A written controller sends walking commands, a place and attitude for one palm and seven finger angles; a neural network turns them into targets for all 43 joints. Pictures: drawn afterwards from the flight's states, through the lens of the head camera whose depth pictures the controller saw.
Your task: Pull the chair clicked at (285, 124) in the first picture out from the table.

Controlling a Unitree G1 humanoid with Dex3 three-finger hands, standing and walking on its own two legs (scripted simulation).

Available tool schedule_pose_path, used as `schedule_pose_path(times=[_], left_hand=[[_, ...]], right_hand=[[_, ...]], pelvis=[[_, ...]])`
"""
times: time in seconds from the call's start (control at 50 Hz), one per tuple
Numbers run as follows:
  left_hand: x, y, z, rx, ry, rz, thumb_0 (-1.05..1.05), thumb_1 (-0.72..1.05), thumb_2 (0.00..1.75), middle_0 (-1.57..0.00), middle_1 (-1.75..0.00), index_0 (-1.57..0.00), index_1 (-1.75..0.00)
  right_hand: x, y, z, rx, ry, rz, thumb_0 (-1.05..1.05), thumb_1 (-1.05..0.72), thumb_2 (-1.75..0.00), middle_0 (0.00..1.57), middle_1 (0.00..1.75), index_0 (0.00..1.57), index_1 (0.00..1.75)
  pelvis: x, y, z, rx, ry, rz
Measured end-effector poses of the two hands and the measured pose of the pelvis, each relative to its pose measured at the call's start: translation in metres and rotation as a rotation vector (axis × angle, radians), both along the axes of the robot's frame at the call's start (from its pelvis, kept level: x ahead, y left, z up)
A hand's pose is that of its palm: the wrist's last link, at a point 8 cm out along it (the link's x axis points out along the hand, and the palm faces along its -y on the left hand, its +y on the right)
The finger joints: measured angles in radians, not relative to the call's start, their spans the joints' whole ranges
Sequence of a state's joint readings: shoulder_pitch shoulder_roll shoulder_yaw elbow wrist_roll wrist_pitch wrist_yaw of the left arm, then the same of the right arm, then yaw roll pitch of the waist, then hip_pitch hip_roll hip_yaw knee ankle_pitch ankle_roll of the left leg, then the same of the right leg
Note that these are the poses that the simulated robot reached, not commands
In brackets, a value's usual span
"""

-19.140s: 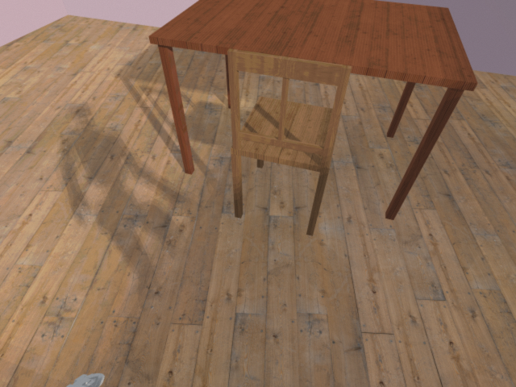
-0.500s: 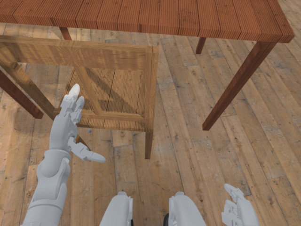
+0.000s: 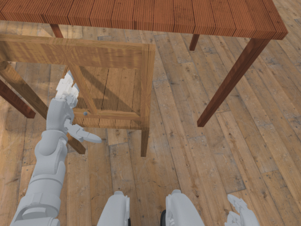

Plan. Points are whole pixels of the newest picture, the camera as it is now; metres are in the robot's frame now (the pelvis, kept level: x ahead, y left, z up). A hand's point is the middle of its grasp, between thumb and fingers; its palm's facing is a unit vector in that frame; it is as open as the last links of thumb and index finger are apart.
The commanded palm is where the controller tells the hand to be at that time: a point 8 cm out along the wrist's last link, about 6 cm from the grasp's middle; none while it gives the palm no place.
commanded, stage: push the fingers through the gap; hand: left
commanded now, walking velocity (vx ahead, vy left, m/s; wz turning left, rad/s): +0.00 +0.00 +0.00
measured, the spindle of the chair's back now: (85, 92) +0.48 +0.19 +0.00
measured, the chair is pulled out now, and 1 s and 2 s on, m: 0.00 0.00 0.00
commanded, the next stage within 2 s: hook a spindle and tug to test in 0.92 s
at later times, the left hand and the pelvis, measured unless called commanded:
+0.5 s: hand (89, 99) +0.44 +0.17 +0.02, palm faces -0.04 -1.00 -0.03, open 16.9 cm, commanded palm +0.42 +0.21 +0.03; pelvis +0.01 +0.01 +0.00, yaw -1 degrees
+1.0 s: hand (91, 97) +0.45 +0.16 +0.02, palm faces -0.04 -1.00 -0.04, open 16.9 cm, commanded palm +0.42 +0.21 +0.03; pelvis +0.00 +0.00 +0.00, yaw -1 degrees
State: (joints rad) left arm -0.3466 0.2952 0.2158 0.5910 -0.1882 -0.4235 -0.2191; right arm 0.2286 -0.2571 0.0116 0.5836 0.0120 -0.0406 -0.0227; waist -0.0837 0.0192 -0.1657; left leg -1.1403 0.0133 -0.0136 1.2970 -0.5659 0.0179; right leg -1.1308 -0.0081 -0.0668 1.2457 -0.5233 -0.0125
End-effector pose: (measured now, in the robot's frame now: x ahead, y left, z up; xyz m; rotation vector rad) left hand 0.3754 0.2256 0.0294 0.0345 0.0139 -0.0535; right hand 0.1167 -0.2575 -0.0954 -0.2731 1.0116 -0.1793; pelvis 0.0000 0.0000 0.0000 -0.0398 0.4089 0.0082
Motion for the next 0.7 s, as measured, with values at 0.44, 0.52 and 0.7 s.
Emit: schedule_pose_path(times=[0.44,0.52,0.7], left_hand=[[0.045,-0.004,-0.002,-0.002,0.018,0.004,-0.01,-0.50,0.30,-0.06,-0.08,-0.06,-0.08],[0.047,-0.004,-0.005,-0.004,0.027,0.018,-0.01,-0.50,0.30,-0.06,-0.08,-0.06,-0.08],[0.052,-0.005,0.000,0.003,-0.004,0.017,-0.01,-0.50,0.30,-0.06,-0.08,-0.06,-0.08]], right_hand=[[-0.036,0.012,-0.008,0.022,0.138,-0.054,0.01,-0.90,-0.90,0.21,0.30,0.20,0.30],[-0.039,0.012,-0.007,0.022,0.151,-0.055,0.01,-0.90,-0.90,0.21,0.30,0.20,0.30],[-0.041,0.009,-0.008,0.023,0.169,-0.057,0.01,-0.90,-0.90,0.21,0.30,0.20,0.30]], pelvis=[[0.005,0.012,0.001,-0.004,0.029,-0.013],[0.005,0.012,0.002,-0.003,0.031,-0.014],[0.006,0.010,0.002,-0.003,0.032,-0.015]])
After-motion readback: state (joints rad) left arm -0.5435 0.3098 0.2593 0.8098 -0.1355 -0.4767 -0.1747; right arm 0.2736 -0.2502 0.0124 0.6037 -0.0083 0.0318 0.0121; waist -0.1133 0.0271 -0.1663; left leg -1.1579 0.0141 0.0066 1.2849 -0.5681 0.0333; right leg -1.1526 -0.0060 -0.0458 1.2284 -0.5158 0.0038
